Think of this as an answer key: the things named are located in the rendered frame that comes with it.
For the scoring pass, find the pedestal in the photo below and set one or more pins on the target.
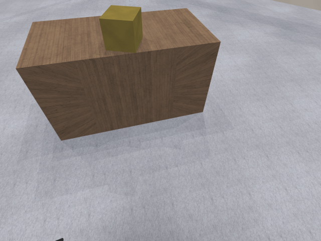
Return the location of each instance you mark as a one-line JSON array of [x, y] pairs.
[[84, 89]]

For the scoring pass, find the carton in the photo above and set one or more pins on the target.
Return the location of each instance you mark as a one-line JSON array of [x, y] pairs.
[[121, 28]]

